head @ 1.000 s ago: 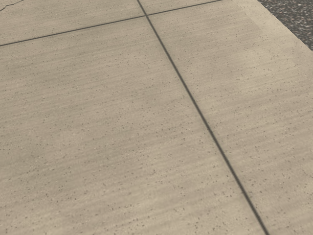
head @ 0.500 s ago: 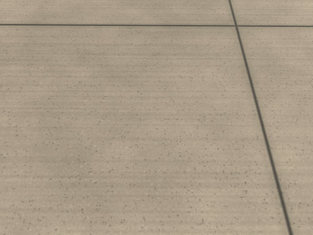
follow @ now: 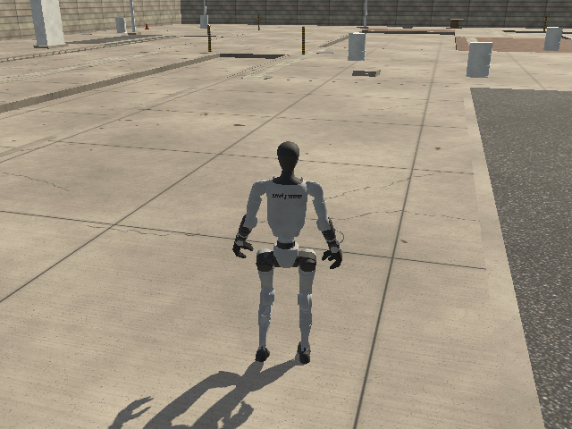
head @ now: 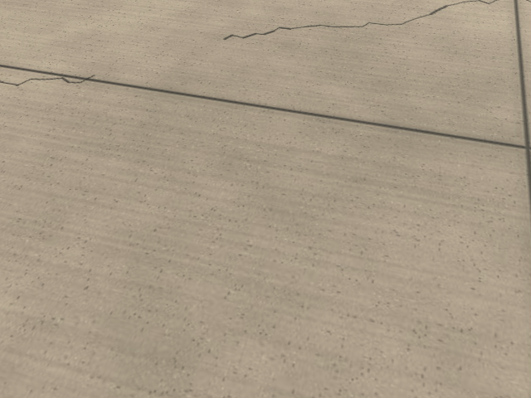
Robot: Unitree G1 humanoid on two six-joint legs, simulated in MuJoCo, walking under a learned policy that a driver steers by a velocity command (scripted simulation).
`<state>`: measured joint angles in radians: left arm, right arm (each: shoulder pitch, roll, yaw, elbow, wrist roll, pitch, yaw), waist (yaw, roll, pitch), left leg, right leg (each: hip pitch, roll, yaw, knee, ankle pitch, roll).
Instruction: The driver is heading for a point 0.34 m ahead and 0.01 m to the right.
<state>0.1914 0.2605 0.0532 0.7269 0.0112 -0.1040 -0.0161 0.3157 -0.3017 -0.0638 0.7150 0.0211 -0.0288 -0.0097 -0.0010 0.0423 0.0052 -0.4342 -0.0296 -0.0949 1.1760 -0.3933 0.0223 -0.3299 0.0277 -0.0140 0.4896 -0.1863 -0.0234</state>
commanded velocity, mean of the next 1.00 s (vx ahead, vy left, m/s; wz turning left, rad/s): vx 0.22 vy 0.00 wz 0.09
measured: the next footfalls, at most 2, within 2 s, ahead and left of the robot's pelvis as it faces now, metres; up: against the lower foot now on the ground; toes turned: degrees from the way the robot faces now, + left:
left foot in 0.34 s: +0.33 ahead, +0.15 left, +0.00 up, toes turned +3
right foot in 0.70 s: +0.35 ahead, -0.09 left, +0.00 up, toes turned +3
